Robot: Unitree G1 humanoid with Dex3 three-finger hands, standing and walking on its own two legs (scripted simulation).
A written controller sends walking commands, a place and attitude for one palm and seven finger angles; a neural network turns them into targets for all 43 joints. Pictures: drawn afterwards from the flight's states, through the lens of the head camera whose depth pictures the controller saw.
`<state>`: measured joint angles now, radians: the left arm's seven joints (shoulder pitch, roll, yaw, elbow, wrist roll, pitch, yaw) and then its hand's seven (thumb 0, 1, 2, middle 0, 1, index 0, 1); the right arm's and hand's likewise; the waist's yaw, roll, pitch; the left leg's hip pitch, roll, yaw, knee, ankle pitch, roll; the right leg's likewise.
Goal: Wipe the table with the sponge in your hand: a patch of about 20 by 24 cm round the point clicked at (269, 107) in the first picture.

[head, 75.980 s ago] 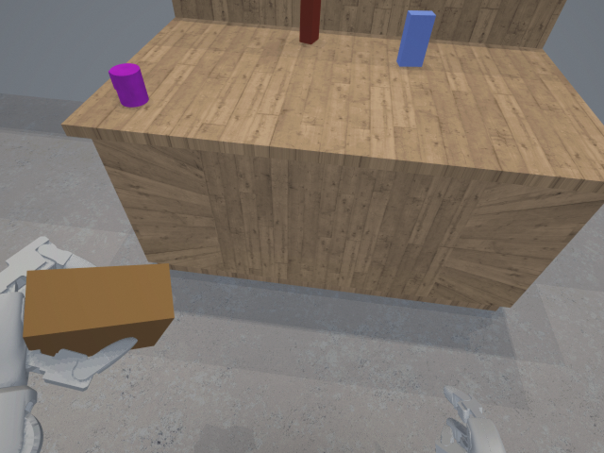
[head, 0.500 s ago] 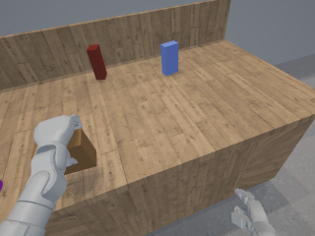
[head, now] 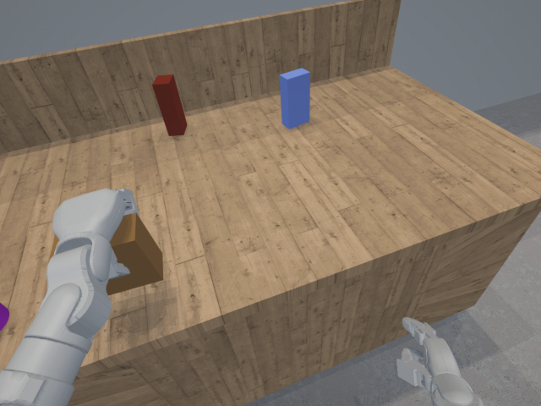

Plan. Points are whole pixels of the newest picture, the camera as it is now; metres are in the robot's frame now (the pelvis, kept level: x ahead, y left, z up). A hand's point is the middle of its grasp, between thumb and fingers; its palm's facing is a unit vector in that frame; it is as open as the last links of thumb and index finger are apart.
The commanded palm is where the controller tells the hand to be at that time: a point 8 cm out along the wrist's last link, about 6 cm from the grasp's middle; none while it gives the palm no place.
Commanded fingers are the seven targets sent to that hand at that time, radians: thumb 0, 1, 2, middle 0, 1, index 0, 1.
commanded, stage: bring the sponge back beside the body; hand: left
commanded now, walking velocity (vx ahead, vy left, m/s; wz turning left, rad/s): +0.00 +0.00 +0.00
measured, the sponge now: (117, 264) +0.29 +0.30 +0.06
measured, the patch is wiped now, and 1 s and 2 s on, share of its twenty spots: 0.95 0.95 0.95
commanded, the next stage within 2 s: step back with the hand held close in 1.56 s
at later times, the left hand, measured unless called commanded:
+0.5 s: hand (89, 271) +0.24 +0.30 +0.12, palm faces +0.09 -0.13 -0.99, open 9.5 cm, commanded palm +0.21 +0.29 +0.19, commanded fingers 0.00 0.10 1.30 -1.20 -1.60 -1.20 -1.60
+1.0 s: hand (75, 303) +0.19 +0.29 +0.11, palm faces +0.11 -0.16 -0.98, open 9.5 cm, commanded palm +0.15 +0.29 +0.19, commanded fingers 0.00 0.10 1.30 -1.20 -1.60 -1.20 -1.60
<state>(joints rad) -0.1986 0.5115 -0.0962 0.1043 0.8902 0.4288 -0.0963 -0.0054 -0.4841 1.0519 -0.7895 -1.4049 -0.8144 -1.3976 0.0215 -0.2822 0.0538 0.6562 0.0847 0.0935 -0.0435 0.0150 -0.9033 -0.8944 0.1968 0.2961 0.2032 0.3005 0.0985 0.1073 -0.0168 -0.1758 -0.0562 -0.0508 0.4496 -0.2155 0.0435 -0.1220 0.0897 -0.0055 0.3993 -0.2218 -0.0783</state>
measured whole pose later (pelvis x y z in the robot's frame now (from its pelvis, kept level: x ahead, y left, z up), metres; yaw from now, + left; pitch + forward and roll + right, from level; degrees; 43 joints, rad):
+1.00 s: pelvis -0.02 +0.01 +0.00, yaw -1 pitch -6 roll -1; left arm 0.18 0.49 -0.04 -0.26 0.85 0.44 -0.04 -0.01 -0.48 1.05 -0.79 -1.40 -0.81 -1.40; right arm 0.00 -0.26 0.06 0.65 0.06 0.07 -0.02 0.02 -0.90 -0.89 0.20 0.30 0.20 0.30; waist 0.14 0.12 -0.01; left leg -0.15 -0.06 -0.03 0.47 -0.20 0.06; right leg -0.10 0.09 0.02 0.42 -0.20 -0.06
